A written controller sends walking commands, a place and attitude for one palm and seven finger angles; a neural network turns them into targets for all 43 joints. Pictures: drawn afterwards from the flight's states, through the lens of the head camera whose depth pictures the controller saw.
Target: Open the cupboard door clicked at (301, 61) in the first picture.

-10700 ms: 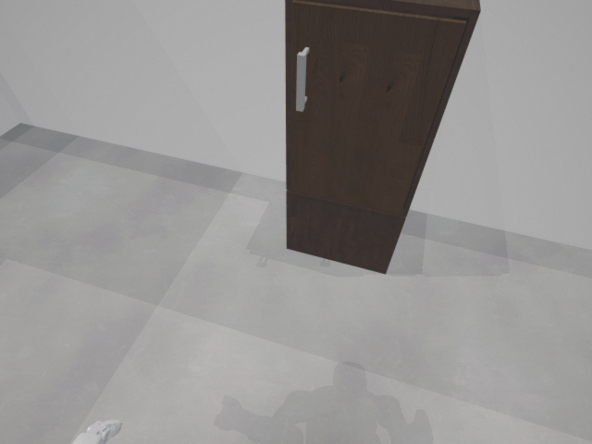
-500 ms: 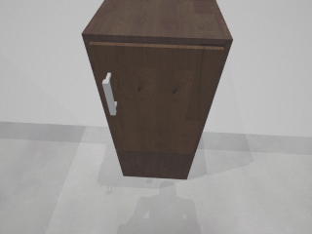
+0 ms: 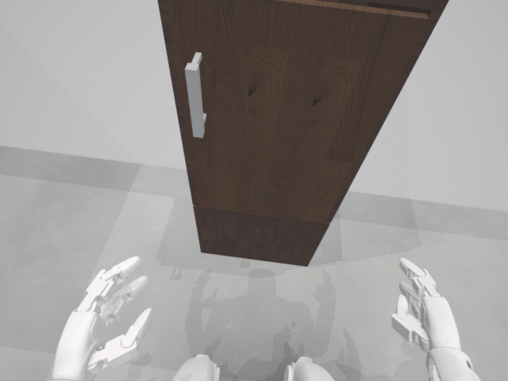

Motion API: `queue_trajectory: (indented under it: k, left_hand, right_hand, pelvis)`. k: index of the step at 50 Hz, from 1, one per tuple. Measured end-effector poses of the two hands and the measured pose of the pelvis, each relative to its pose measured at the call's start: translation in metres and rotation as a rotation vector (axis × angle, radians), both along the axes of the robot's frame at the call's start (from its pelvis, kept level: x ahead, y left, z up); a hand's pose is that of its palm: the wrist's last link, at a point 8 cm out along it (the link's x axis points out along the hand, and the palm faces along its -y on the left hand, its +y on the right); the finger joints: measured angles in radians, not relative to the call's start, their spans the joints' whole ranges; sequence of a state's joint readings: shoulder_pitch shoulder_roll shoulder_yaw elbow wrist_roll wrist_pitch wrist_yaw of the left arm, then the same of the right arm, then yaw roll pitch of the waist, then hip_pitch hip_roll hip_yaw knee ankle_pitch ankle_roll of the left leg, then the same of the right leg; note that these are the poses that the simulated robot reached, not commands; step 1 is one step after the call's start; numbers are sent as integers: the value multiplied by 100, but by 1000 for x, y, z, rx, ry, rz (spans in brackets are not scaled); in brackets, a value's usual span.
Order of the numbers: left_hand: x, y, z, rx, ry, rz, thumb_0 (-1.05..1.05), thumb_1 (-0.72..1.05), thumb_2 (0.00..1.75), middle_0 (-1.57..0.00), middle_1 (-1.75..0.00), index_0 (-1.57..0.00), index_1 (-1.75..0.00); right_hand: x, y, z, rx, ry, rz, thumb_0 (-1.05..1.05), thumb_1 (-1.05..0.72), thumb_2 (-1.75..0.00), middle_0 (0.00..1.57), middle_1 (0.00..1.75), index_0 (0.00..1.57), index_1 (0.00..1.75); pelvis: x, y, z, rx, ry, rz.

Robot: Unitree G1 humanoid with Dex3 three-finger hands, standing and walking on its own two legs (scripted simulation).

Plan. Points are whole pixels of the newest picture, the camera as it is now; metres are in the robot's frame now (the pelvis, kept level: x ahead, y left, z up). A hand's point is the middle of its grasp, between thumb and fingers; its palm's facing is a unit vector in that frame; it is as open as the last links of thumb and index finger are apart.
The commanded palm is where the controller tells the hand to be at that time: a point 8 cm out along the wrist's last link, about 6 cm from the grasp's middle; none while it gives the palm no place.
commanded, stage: raise the hand with hooked fingers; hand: left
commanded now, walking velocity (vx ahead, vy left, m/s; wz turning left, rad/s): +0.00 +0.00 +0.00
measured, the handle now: (198, 97) +0.57 +0.17 +0.10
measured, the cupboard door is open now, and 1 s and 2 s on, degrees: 0 0 0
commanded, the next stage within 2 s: move the hooked fingers beside the handle in 1.64 s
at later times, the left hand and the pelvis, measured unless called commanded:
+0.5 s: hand (92, 269) +0.23 +0.24 +0.08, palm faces +0.10 -0.99 -0.11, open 11.8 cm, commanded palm +0.21 +0.29 +0.08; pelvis +0.00 +0.02 +0.01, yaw +1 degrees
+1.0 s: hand (77, 221) +0.28 +0.27 +0.11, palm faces +0.03 -1.00 -0.06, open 13.9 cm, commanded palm +0.26 +0.32 +0.12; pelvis +0.01 +0.01 +0.04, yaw +1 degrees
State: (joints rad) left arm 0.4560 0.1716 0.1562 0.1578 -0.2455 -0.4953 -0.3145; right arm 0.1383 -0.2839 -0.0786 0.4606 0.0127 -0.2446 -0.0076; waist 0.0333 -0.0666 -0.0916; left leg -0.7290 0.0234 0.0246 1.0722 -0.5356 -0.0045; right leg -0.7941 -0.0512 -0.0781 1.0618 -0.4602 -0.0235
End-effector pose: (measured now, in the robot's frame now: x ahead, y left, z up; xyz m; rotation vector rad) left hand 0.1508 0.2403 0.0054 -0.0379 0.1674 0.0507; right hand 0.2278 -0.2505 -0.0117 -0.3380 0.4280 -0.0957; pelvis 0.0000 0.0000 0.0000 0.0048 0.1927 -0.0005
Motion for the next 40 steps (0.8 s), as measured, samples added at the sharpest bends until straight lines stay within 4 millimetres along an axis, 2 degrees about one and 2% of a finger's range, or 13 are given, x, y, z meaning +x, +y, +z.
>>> queue_trajectory:
  k: [2,5,8,11,13,16,21,25,30,33,40]
  left_hand:
    - [-7,11,6,35,-21,57,1,52,74,-23,-55,-23,-55]
    - [0,20,32,102,-146,72,1,45,71,-24,-59,-23,-59]
    - [23,17,55,133,-262,-12,1,38,68,-24,-64,-23,-64]
    - [51,9,59,128,-235,-130,1,31,65,-24,-68,-24,-68]
    - [63,8,52,104,-142,-175,1,26,63,-25,-71,-24,-71]
    - [69,14,47,65,-23,-149,1,19,60,-25,-76,-25,-76]
    - [58,39,67,100,-68,10,0,8,55,-26,-83,-26,-83]
    - [56,51,79,157,-158,38,0,-1,51,-27,-89,-26,-89]
    - [69,48,70,130,-123,-59,0,-13,46,-27,-97,-27,-97]
    - [77,49,72,114,-100,-85,0,-20,43,-28,-101,-28,-101]
    - [91,71,105,124,-188,8,-1,-36,36,-30,-111,-29,-112]
  right_hand:
    - [3,13,-10,2,21,30,1,-90,-90,20,30,20,30]
    - [-3,34,-32,32,75,68,1,-90,-90,20,30,20,30]
    - [-19,54,-54,84,139,79,1,-90,-90,20,30,20,30]
    - [-42,66,-68,146,205,40,1,-90,-90,20,30,21,30]
    - [-58,68,-71,178,245,-5,1,-90,-90,20,30,21,30]
    - [-80,63,-68,193,283,-79,1,-90,-90,21,31,21,30]
    - [-97,41,-55,137,305,-131,1,-90,-90,21,31,21,30]
    - [-95,23,-50,70,306,-110,1,-90,-90,20,30,21,30]
    - [-81,10,-40,33,260,-115,1,-90,-90,20,30,21,30]
    - [-70,9,-30,33,216,-121,1,-90,-90,20,30,20,30]
    - [-52,20,-17,67,164,-81,1,-90,-90,20,30,20,30]
  pelvis:
    - [-1,2,-5,-13,6,14]
    - [-4,5,-10,-33,15,31]
    - [-8,8,-13,-47,22,40]
    - [-10,11,-11,-47,28,33]
    - [-10,13,-6,-42,28,23]
    - [-6,16,3,-30,22,6]
    - [1,17,13,-24,8,-1]
    - [1,16,13,-30,5,15]
    - [2,15,15,-34,-5,20]
    - [4,13,19,-32,-17,16]
    - [11,9,28,-31,-42,18]
